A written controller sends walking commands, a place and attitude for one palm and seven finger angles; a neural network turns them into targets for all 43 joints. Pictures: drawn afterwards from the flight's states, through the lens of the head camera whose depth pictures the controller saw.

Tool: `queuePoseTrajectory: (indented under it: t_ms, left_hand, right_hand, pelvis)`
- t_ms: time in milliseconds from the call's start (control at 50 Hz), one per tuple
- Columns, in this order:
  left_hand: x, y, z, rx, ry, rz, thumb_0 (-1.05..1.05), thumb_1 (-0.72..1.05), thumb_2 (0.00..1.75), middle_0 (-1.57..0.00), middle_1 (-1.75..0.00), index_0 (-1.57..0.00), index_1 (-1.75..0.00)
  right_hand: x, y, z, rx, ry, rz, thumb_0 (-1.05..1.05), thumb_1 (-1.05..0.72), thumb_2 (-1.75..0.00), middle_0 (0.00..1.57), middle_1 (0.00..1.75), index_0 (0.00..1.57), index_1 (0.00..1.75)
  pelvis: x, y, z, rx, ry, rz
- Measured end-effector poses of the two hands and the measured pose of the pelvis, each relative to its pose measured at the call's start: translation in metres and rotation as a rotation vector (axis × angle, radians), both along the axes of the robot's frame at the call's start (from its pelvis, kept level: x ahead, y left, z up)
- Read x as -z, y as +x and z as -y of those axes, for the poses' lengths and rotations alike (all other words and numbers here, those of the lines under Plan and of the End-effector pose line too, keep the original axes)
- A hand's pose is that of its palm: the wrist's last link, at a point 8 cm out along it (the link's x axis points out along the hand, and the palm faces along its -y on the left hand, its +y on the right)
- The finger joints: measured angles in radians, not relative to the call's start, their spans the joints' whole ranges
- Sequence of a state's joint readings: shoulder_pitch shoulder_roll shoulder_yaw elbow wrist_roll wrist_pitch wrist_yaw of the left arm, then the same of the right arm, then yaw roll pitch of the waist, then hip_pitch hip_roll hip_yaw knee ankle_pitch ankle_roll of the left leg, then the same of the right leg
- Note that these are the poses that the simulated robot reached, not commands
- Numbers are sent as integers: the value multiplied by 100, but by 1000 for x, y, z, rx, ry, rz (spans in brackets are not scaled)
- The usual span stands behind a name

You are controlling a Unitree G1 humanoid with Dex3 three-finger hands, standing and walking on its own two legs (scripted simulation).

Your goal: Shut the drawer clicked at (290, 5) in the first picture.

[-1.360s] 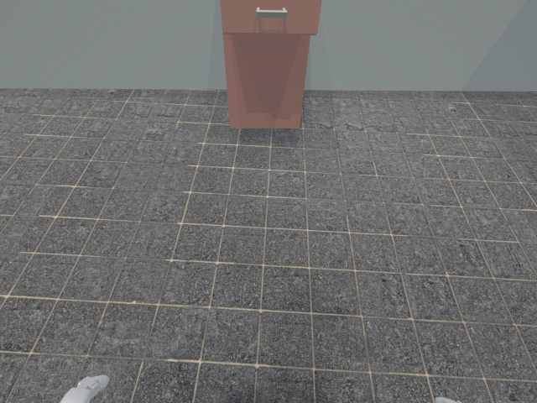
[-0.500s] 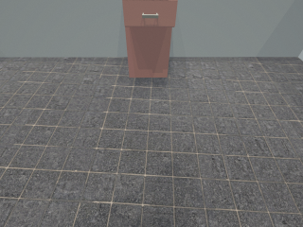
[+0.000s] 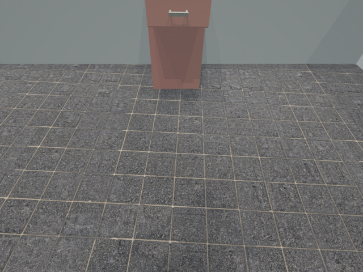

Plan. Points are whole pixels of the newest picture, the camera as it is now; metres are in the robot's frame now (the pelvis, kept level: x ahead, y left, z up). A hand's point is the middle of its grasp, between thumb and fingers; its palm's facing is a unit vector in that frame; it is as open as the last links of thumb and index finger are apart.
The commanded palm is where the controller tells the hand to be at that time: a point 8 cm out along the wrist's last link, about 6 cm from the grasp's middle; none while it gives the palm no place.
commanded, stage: look at it before walking up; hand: left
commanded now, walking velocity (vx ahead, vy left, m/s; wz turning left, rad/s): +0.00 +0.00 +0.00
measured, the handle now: (178, 12) +1.47 +0.10 +0.01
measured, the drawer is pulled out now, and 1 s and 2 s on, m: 0.30 0.30 0.30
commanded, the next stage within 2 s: walk to a spot facing it in 0.48 s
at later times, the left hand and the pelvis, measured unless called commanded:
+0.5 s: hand out of the picture +0.09 +0.25 -0.16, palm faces -0.03 -0.94 -0.33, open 7.4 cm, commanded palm none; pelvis +0.01 +0.00 +0.00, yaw +0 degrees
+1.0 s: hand out of the picture +0.07 +0.18 -0.19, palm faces -0.11 -0.98 -0.16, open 7.4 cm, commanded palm none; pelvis +0.09 -0.01 -0.02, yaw -7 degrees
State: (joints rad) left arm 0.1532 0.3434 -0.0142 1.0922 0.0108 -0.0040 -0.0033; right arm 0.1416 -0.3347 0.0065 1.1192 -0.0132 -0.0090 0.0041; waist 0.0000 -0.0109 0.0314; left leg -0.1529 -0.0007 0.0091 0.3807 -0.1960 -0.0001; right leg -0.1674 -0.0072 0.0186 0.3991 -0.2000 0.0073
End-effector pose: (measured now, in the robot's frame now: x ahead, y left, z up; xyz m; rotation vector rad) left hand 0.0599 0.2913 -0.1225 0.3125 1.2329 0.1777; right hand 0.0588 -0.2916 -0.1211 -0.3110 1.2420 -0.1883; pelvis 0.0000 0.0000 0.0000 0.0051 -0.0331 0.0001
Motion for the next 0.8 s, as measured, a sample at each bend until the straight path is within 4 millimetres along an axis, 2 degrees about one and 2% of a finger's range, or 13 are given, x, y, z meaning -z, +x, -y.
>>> queuePoseTrajectory:
  t_ms: [300, 500, 660, 800]
  left_hand:
    - [-2, 14, -1, 4, 4, 21, 0, 90, 90, -20, -30, -20, -30]
    - [-4, 21, -1, 9, 4, 36, 0, 90, 90, -20, -30, -20, -30]
    - [-2, 19, 2, 2, 2, 28, 0, 91, 90, -20, -30, -20, -30]
    - [22, -5, 25, -22, -82, -74, 0, 91, 90, -20, -30, -20, -30]
  right_hand:
    - [-4, 24, -1, -14, -2, 39, 1, -91, -90, 21, 30, 20, 30]
    - [-6, 30, 1, -12, -6, 54, 1, -91, -90, 21, 30, 20, 30]
    - [-4, 24, -2, -6, -4, 40, 1, -91, -90, 21, 30, 20, 30]
    - [15, -1, -28, 44, 57, -37, 1, -91, -90, 20, 30, 20, 30]
  pelvis:
    - [-1, 8, 0, 2, -1, -1]
    - [-1, 11, 0, 4, -1, 3]
    - [-1, 12, 0, 10, -2, 3]
    - [7, 33, -3, 40, -10, -7]
